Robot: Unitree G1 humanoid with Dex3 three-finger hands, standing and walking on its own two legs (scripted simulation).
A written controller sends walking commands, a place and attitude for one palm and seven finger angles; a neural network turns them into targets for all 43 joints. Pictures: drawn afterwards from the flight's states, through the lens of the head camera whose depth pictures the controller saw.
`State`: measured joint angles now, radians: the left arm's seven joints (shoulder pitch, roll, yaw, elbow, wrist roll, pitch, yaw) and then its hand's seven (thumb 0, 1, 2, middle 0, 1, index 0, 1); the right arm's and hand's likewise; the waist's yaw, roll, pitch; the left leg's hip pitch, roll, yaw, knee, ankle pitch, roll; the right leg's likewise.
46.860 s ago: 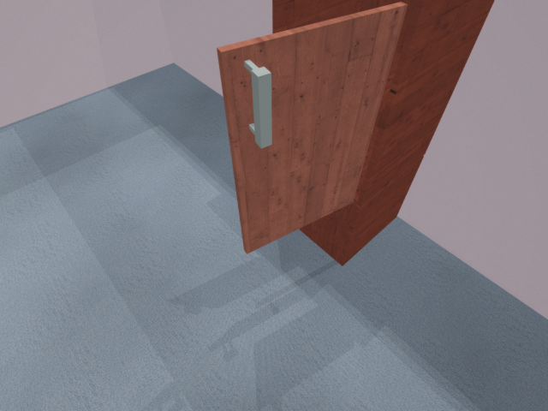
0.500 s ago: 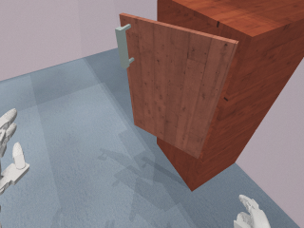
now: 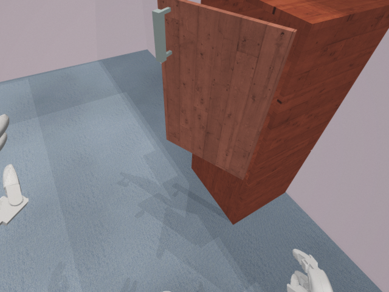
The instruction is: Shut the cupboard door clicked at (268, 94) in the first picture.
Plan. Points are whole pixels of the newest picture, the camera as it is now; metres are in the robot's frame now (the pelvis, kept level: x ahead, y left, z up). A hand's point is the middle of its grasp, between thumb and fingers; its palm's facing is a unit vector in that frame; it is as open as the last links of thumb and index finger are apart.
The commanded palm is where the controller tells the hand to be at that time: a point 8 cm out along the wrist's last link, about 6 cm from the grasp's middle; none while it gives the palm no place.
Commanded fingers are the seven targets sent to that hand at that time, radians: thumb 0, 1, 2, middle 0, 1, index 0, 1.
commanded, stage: step back with the hand held close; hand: left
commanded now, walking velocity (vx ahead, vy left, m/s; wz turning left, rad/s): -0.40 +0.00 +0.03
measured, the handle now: (164, 35) +0.76 +0.13 +0.17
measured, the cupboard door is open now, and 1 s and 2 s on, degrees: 25 25 25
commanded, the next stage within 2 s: stop stepping back and stand still in 0.50 s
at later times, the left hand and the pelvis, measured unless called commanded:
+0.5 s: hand out of the picture +0.08 +0.30 +0.21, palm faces +0.54 -0.71 -0.45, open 7.4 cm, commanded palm +0.03 +0.31 +0.20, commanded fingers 0.00 0.90 0.90 -0.20 -0.30 -0.20 -0.30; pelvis -0.09 +0.01 +0.01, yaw +2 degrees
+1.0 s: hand out of the picture +0.02 +0.29 +0.19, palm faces +0.53 -0.78 -0.33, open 7.4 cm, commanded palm -0.05 +0.30 +0.20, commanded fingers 0.00 0.90 0.90 -0.20 -0.30 -0.20 -0.30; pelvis -0.20 +0.01 +0.00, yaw -3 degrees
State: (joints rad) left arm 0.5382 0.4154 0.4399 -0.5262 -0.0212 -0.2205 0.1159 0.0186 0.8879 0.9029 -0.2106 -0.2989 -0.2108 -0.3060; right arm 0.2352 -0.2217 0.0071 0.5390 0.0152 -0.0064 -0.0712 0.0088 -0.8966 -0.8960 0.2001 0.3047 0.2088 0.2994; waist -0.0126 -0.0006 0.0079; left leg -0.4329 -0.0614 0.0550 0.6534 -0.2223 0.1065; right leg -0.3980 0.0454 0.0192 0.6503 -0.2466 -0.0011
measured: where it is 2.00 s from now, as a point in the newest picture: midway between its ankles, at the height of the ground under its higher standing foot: outside the picture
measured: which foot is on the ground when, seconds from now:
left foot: down 0.00-0.16, up 0.18-0.28, down 0.30-0.70, up 0.72-0.84, down 0.86-1.00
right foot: down 0.00-0.32, up 0.34-0.62, down 0.64-1.00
